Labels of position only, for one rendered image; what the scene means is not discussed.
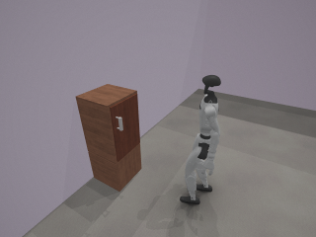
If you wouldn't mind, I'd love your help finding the robot left forearm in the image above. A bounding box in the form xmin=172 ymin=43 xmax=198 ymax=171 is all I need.
xmin=206 ymin=132 xmax=219 ymax=161

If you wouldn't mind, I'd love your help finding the robot right thigh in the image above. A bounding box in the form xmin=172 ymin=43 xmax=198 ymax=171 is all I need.
xmin=193 ymin=133 xmax=204 ymax=170

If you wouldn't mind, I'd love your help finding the robot left upper arm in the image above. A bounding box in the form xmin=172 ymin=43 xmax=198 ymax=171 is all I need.
xmin=204 ymin=104 xmax=220 ymax=136

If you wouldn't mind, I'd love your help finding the cupboard door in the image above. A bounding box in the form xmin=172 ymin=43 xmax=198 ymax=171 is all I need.
xmin=110 ymin=94 xmax=140 ymax=161

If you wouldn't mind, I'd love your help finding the left robot hand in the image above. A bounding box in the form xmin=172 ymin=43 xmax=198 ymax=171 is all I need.
xmin=201 ymin=159 xmax=215 ymax=176

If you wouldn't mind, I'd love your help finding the handle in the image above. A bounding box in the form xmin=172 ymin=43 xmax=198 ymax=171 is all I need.
xmin=116 ymin=117 xmax=123 ymax=131

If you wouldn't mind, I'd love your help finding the right robot foot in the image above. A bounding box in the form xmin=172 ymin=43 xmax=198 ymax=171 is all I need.
xmin=196 ymin=184 xmax=212 ymax=192

